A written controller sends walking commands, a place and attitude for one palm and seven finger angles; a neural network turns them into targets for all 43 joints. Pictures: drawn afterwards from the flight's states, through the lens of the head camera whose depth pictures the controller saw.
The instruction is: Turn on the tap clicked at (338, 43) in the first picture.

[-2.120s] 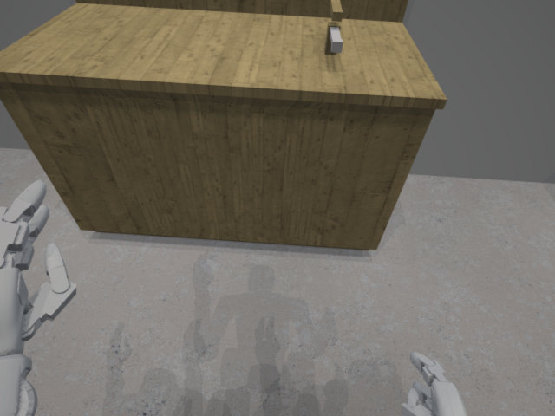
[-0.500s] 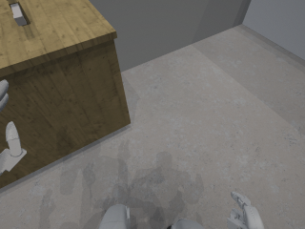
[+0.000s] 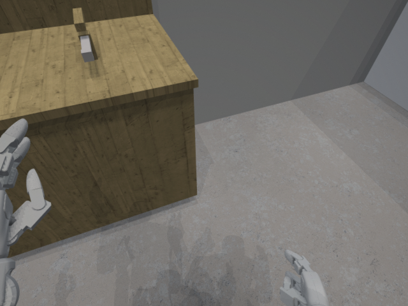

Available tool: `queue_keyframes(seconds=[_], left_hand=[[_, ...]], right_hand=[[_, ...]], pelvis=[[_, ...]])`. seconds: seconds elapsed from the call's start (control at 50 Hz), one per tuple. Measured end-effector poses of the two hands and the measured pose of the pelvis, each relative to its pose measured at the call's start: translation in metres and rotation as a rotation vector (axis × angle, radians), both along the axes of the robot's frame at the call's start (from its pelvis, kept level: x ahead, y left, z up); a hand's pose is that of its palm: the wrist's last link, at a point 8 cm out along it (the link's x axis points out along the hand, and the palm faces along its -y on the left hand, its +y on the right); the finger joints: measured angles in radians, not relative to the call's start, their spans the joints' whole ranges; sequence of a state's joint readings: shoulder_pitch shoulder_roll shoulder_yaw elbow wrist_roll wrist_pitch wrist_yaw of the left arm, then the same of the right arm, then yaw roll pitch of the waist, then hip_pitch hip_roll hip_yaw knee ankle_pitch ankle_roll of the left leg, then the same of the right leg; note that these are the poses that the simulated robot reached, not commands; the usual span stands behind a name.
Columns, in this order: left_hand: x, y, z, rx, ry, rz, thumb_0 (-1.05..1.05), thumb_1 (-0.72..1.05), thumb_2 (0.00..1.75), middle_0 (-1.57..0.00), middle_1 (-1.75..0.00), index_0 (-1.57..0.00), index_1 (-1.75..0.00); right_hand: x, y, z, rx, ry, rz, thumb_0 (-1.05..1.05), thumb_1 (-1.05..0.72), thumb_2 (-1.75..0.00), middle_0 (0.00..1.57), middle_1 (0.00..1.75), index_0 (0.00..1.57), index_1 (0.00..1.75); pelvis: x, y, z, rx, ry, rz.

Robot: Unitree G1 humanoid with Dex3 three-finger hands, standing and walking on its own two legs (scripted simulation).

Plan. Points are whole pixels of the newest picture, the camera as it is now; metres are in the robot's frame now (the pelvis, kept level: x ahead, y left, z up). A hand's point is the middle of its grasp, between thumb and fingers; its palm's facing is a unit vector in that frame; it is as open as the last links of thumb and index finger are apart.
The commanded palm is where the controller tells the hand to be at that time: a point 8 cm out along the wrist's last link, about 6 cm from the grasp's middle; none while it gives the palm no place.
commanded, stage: take the last steps up to it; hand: left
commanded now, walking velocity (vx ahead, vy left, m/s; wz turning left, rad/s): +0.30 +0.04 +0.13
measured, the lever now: (87, 55) +0.72 +0.41 +0.13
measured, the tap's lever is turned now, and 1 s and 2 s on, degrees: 0 0 0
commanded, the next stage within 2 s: come to a stop and stand still in 1.50 s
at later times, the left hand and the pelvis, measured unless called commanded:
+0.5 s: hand (68, 158) +0.28 +0.24 +0.19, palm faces +0.43 -0.78 -0.46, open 7.4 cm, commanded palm +0.23 +0.28 +0.19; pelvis +0.08 -0.01 +0.01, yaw +2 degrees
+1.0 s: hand (93, 116) +0.39 +0.24 +0.18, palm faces +0.52 -0.78 -0.34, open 7.4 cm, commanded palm +0.33 +0.27 +0.19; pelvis +0.19 -0.02 +0.00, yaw +4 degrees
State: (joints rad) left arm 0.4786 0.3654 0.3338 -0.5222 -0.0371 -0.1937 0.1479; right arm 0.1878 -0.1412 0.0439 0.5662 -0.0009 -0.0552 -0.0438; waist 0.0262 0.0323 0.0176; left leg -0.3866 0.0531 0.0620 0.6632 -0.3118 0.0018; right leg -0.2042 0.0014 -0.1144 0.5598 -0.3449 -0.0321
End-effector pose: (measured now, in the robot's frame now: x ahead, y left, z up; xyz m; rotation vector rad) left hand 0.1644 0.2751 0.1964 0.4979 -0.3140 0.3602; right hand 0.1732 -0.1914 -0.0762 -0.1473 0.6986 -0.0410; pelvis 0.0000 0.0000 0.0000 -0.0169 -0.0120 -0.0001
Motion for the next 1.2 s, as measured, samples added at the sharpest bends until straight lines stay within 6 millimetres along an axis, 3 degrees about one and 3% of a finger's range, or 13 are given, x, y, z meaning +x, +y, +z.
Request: queue_keyframes(seconds=[0.14,0.26,0.38,0.46,0.62,0.72,0.82,0.9,1.02,1.12,1.2], left_hand=[[0.014,0.02,-0.011,-0.067,-0.005,0.096,0.01,0.88,0.9,-0.21,-0.3,-0.21,-0.3],[0.041,0.031,-0.019,-0.061,-0.017,0.072,0.01,0.89,0.9,-0.2,-0.3,-0.2,-0.3],[0.06,0.015,0.003,-0.001,-0.018,0.006,0.02,0.89,0.9,-0.2,-0.3,-0.2,-0.3],[0.068,0.003,0.012,0.043,-0.003,0.013,0.01,0.89,0.9,-0.21,-0.3,-0.21,-0.3],[0.098,-0.021,-0.01,0.015,0.023,0.103,0.01,0.89,0.9,-0.21,-0.3,-0.21,-0.3],[0.116,-0.034,-0.008,-0.009,0.045,0.072,0.01,0.88,0.9,-0.21,-0.3,-0.21,-0.3],[0.13,-0.033,0.007,0.029,0.015,0.055,0.01,0.88,0.9,-0.21,-0.3,-0.21,-0.3],[0.143,-0.019,0.011,0.021,-0.045,0.075,0.01,0.88,0.9,-0.21,-0.3,-0.21,-0.3],[0.183,0.003,-0.006,-0.038,-0.086,0.101,0.01,0.89,0.9,-0.21,-0.3,-0.21,-0.3],[0.205,-0.01,-0.003,-0.034,-0.031,0.071,0.01,0.89,0.9,-0.2,-0.3,-0.2,-0.3],[0.215,-0.027,0.007,0.032,-0.013,0.058,0.01,0.89,0.9,-0.21,-0.3,-0.2,-0.3]], right_hand=[[0.01,-0.012,-0.006,-0.09,0.106,0.022,0.02,-0.9,-0.9,0.21,0.3,0.21,0.3],[0.029,-0.019,-0.004,-0.125,0.066,-0.044,0.02,-0.9,-0.9,0.21,0.3,0.2,0.3],[0.037,-0.016,0.006,-0.07,0.044,-0.06,0.02,-0.9,-0.9,0.2,0.3,0.2,0.3],[0.044,-0.023,0.001,-0.042,0.053,-0.064,0.02,-0.9,-0.9,0.21,0.3,0.2,0.3],[0.079,-0.06,-0.036,-0.049,0.123,-0.022,0.02,-0.9,-0.9,0.21,0.3,0.21,0.3],[0.102,-0.081,-0.018,-0.092,0.129,-0.035,0.02,-0.9,-0.9,0.21,0.3,0.2,0.3],[0.13,-0.09,0.005,-0.139,0.084,-0.04,0.02,-0.91,-0.9,0.2,0.3,0.2,0.3],[0.156,-0.084,0.012,-0.168,0.044,-0.037,0.02,-0.91,-0.9,0.2,0.3,0.2,0.3],[0.193,-0.056,0.008,-0.126,-0.007,-0.043,0.02,-0.91,-0.9,0.2,0.3,0.2,0.3],[0.211,-0.029,0.006,-0.031,-0.001,0.0,0.02,-0.9,-0.9,0.2,0.3,0.2,0.3],[0.223,-0.026,-0.006,0.015,0.025,0.029,0.01,-0.9,-0.9,0.21,0.3,0.21,0.3]], pelvis=[[0.024,0.006,0.004,0.026,0.006,0.053],[0.038,0.017,-0.004,0.034,-0.014,0.039],[0.054,0.009,0.008,0.008,0.003,0.038],[0.071,-0.002,0.01,0.002,0.007,0.035],[0.102,-0.032,-0.008,0.019,-0.016,0.061],[0.12,-0.039,0.005,0.033,-0.006,0.074],[0.142,-0.04,0.011,0.045,0.009,0.079],[0.164,-0.03,0.007,0.036,0.0,0.072],[0.191,-0.019,-0.003,0.033,-0.017,0.071],[0.212,-0.025,0.004,0.016,0.0,0.07],[0.231,-0.036,0.004,0.01,0.0,0.068]])
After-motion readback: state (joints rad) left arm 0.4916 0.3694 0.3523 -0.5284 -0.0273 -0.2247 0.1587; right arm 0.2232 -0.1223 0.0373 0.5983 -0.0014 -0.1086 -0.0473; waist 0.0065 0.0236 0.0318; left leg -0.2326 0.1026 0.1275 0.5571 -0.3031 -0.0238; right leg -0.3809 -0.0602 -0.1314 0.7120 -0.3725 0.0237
